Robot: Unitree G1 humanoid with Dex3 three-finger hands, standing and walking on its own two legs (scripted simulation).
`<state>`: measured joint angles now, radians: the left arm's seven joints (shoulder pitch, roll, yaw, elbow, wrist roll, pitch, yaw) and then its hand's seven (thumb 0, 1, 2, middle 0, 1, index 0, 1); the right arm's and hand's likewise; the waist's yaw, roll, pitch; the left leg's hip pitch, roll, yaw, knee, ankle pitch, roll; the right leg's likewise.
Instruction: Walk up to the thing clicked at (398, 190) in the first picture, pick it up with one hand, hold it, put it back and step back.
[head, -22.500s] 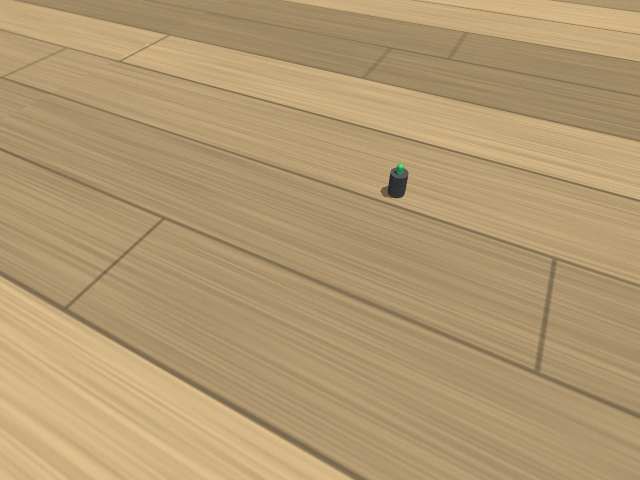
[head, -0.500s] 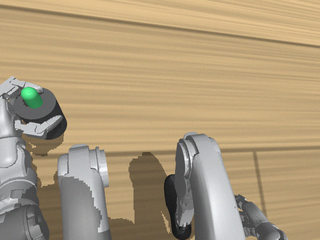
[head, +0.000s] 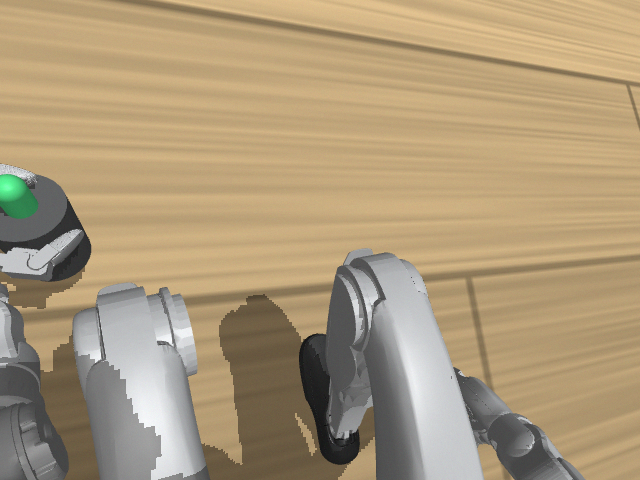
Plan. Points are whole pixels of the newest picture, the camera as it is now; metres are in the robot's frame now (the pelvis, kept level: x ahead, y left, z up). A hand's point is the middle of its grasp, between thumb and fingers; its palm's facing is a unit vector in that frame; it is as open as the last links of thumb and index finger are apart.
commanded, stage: lower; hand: left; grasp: from the side
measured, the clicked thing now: (33, 222) +0.41 +0.26 -0.14
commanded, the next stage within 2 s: loosen in 0.92 s
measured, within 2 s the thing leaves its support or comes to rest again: rests again in 1.86 s
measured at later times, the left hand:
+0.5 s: hand (29, 222) +0.42 +0.27 -0.17, palm faces +0.32 -0.95 -0.02, open 9.3 cm
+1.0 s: hand (35, 224) +0.42 +0.27 -0.19, palm faces +0.33 -0.94 -0.02, open 9.3 cm
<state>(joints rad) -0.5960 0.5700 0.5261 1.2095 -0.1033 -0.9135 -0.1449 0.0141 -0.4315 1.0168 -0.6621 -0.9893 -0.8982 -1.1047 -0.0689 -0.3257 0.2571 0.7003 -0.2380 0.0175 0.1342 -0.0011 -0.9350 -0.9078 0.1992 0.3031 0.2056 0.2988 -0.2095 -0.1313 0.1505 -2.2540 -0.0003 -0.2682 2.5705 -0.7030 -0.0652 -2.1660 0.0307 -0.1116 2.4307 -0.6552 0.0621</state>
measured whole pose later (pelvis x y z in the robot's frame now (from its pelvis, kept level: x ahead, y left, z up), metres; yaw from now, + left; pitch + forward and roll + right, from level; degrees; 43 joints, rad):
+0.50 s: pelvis -0.01 +0.01 -0.01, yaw -3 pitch +16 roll -15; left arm -0.61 0.70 0.54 1.34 -0.07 -1.02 -0.03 0.01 -0.43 1.02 -0.67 -0.98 -0.90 -1.10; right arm -0.14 -0.36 0.39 0.63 -0.32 0.01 0.16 0.00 -0.93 -0.90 0.20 0.30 0.21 0.30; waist -0.25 -0.21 0.25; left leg -2.23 -0.01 -0.34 2.63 -0.70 -0.05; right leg -2.10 0.05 -0.16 2.43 -0.63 0.08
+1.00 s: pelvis -0.01 +0.02 -0.01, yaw -5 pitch +13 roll -17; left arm -0.61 0.76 0.53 1.38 -0.06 -1.07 0.03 0.01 -0.43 1.02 -0.67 -0.98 -0.90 -1.10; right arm -0.17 -0.36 0.45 0.61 -0.35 0.00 0.16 0.00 -0.91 -0.90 0.20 0.30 0.21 0.30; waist -0.25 -0.25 0.30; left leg -2.22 0.00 -0.38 2.66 -0.71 -0.04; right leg -2.08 0.07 -0.19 2.41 -0.62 0.08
